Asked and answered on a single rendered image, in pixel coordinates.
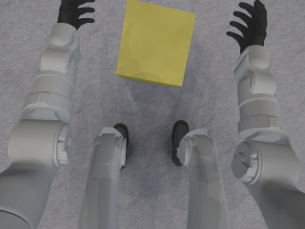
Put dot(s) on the robot right upper arm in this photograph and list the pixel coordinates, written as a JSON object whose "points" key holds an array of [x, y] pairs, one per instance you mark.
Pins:
{"points": [[270, 172]]}

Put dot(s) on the robot left upper arm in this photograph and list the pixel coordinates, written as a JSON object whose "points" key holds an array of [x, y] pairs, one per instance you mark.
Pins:
{"points": [[38, 148]]}

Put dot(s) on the robot right thigh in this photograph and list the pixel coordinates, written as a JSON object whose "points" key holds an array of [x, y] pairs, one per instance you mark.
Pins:
{"points": [[208, 207]]}

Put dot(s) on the robot right hand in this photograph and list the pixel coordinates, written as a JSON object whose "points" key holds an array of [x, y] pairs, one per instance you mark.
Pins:
{"points": [[255, 32]]}

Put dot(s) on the left robot shin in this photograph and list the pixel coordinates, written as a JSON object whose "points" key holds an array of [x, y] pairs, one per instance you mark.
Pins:
{"points": [[105, 130]]}

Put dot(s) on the robot left forearm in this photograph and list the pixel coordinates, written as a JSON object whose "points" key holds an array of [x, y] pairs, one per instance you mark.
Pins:
{"points": [[55, 76]]}

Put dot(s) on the robot right forearm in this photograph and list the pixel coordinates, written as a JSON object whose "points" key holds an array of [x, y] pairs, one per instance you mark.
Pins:
{"points": [[257, 99]]}

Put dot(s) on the carton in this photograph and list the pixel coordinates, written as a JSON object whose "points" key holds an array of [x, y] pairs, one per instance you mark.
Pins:
{"points": [[155, 44]]}

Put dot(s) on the robot left hand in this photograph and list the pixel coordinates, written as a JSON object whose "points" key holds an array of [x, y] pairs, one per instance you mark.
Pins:
{"points": [[69, 12]]}

